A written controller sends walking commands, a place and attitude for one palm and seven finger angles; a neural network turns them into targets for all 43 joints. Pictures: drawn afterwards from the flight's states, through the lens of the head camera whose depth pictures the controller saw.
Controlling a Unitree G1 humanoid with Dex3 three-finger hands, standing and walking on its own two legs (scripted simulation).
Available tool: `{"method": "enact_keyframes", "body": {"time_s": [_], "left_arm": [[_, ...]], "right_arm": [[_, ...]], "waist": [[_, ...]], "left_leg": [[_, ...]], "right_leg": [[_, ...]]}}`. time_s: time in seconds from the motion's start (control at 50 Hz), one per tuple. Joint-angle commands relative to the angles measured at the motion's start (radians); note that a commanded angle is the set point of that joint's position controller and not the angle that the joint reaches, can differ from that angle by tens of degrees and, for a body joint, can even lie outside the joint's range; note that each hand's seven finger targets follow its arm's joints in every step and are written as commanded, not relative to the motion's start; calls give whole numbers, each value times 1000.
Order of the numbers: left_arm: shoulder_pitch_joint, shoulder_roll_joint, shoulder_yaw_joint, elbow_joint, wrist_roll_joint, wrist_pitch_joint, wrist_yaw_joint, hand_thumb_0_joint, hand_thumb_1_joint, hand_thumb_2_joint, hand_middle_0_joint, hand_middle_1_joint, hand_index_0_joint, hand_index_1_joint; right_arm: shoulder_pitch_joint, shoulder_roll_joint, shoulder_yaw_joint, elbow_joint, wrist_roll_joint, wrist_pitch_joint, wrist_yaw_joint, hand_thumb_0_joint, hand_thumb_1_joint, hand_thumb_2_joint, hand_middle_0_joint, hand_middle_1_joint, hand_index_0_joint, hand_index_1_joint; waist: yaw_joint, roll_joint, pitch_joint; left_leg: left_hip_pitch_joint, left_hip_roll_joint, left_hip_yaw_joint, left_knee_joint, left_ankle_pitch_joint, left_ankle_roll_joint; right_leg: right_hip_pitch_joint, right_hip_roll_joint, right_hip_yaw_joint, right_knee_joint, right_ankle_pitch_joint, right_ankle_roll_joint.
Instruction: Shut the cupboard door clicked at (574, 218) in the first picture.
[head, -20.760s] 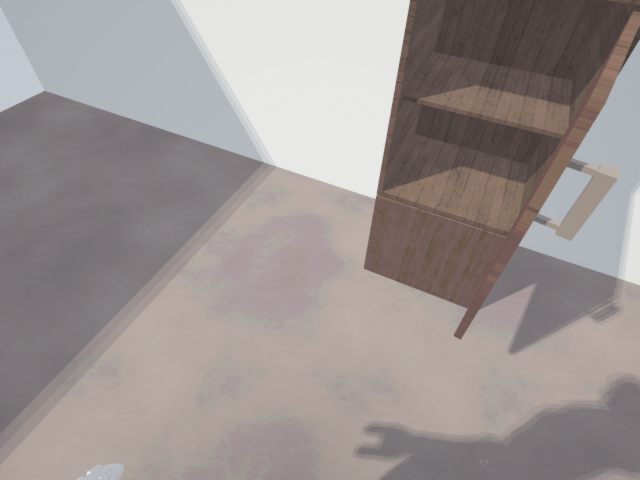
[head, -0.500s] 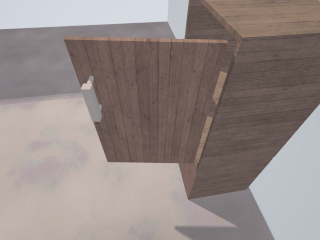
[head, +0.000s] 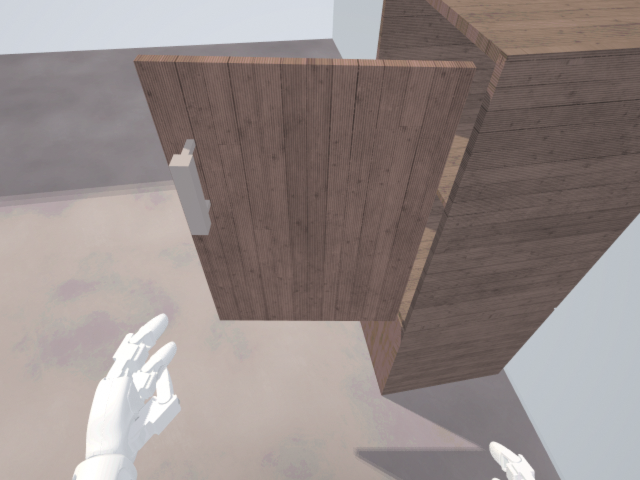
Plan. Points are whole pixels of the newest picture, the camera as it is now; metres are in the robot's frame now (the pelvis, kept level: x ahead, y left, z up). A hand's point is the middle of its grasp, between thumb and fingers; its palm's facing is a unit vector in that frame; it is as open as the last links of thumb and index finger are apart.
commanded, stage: raise the hand and make a fist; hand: left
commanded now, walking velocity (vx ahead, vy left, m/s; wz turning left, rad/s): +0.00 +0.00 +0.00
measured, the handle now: (195, 187) +0.49 +0.20 +0.11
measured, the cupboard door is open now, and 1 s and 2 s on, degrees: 80 80 80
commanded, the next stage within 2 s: bring the fist close to the handle in 1.70 s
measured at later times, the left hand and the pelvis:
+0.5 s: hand (187, 434) +0.18 +0.15 +0.02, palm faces -0.01 -1.00 -0.05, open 4.7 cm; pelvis -0.03 -0.04 -0.05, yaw +1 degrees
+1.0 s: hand (155, 391) +0.20 +0.18 +0.07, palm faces +0.05 -1.00 -0.04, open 3.1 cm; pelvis +0.00 -0.01 -0.02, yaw +1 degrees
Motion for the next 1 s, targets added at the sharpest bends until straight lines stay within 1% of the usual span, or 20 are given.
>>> {"method": "enact_keyframes", "body": {"time_s": [0.0,0.02,0.04,0.08,0.14,0.2,0.22,0.26,0.3,0.34,0.4,0.42,0.44,0.52,0.6,0.66,0.76,0.82,0.88,0.98], "left_arm": [[313,34,86,14,-65,-358,-243,0,900,900,-402,-520,-402,-520],[340,89,142,26,-67,-372,-273,0,900,900,-420,-540,-420,-540],[324,115,150,-47,-83,-358,-294,0,900,900,-438,-560,-438,-560],[238,134,154,-185,-114,-291,-300,0,900,900,-475,-600,-475,-600],[30,186,162,-408,-130,-255,-243,0,900,900,-530,-660,-530,-660],[-71,177,93,-585,-105,-302,-201,0,900,900,-585,-720,-585,-720],[-129,178,59,-608,-98,-307,-206,0,900,900,-603,-740,-603,-740],[-125,172,33,-543,-97,-291,-233,0,900,900,-640,-780,-640,-780],[-81,201,56,-457,-101,-228,-263,0,900,900,-677,-820,-677,-820],[-30,235,116,-379,-118,-137,-290,0,900,900,-713,-860,-713,-860],[39,258,202,-380,-153,-28,-280,0,900,900,-768,-920,-768,-920],[63,265,237,-340,-161,-2,-267,0,900,900,-787,-940,-787,-940],[50,247,235,-368,-173,0,-257,0,900,900,-805,-960,-805,-960],[54,233,231,-411,-170,-64,-228,0,900,900,-878,-1040,-878,-1040],[35,197,160,-388,-161,-119,-244,0,900,900,-952,-1120,-952,-1120],[31,206,153,-425,-152,-128,-249,0,900,900,-1007,-1180,-1007,-1180],[13,218,164,-480,-136,-111,-204,0,900,900,-1098,-1280,-1098,-1280],[-5,219,166,-464,-130,-78,-185,0,900,900,-1153,-1340,-1153,-1340],[-20,202,141,-498,-126,-49,-185,0,900,900,-1208,-1400,-1208,-1400],[-86,201,128,-486,-121,24,-197,0,900,900,-1300,-1500,-1300,-1500]], "right_arm": [[-158,-134,-80,-254,-10,-30,31,0,-900,-900,200,300,200,300],[-160,-132,-85,-287,-4,-17,36,0,-900,-900,200,300,200,300],[-192,-139,-79,-339,1,-8,34,0,-900,-900,200,300,200,300],[-204,-139,-68,-408,16,8,16,0,-900,-900,200,300,200,300],[-164,-134,-49,-443,18,13,-16,0,-900,-900,200,300,200,300],[-116,-133,-32,-434,16,-1,-44,0,-900,-900,200,300,200,300],[-107,-140,-23,-423,14,-1,-53,0,-900,-900,200,300,200,300],[-102,-142,-15,-400,19,-7,-66,0,-900,-900,200,300,200,300],[-102,-143,-8,-395,28,-1,-77,0,-900,-900,200,300,200,300],[-105,-135,-3,-397,41,11,-83,0,-900,-900,200,300,200,300],[-123,-113,0,-422,45,33,-86,0,-900,-900,200,300,200,300],[-137,-102,4,-418,43,42,-88,0,-900,-900,200,300,200,300],[-131,-97,7,-424,41,44,-87,0,-900,-900,200,300,200,300],[-123,-98,6,-406,28,28,-80,0,-900,-900,200,300,200,300],[-90,-121,-1,-383,29,4,-76,0,-900,-900,200,300,200,300],[-80,-132,-5,-385,30,-9,-78,0,-900,-900,200,300,200,300],[-80,-132,0,-385,29,-7,-77,0,-900,-900,200,300,200,300],[-83,-132,6,-384,30,6,-77,0,-900,-900,200,300,200,300],[-82,-134,14,-396,33,12,-71,0,-900,-900,200,300,200,300],[-82,-135,28,-402,39,23,-74,0,-900,-900,200,300,200,300]], "waist": [[106,-177,-46],[133,-65,-50],[145,10,-103],[136,46,-181],[75,98,-208],[19,86,-236],[-13,76,-213],[-27,65,-162],[-17,48,-137],[19,48,-151],[71,3,-214],[82,-18,-197],[77,-52,-193],[79,-35,-186],[47,-33,-137],[57,8,-180],[67,54,-183],[61,43,-138],[59,71,-151],[52,53,-104]], "left_leg": [[-217,29,-74,137,260,-114],[-244,22,-67,150,244,-108],[-252,14,-54,158,208,-97],[-259,14,-56,166,124,-74],[-300,18,-84,205,-46,-46],[-248,34,-100,256,-21,-22],[-257,40,-109,271,-33,-14],[-288,42,-111,281,-73,-14],[-327,41,-104,279,-89,-15],[-336,36,-94,262,-59,-18],[-316,29,-85,227,15,-24],[-324,29,-88,223,23,-28],[-325,29,-91,216,35,-31],[-260,34,-101,165,123,-35],[-218,32,-99,129,102,-31],[-152,32,-97,100,143,-25],[-74,36,-102,46,184,-27],[-60,41,-107,22,178,-30],[-18,46,-111,-3,196,-37],[8,50,-118,-38,182,-37]], "right_leg": [[-216,61,-70,191,172,-62],[-216,55,-47,219,162,-72],[-210,53,-35,236,137,-73],[-220,60,-19,238,68,-67],[-284,59,45,181,-128,-53],[-309,65,62,158,-112,-50],[-334,71,63,158,-117,-48],[-340,68,76,131,-170,-44],[-304,60,105,82,-229,-40],[-225,46,128,44,-231,-36],[-81,20,155,9,-134,-16],[-53,16,166,2,-105,-9],[-34,3,172,-6,-59,3],[-8,12,120,28,127,0],[-73,27,84,16,75,-8],[-59,40,50,30,100,-26],[-45,58,-7,42,155,-39],[-39,67,-18,27,158,-40],[-24,68,-30,18,177,-41],[-5,72,-32,-21,183,-40]]}}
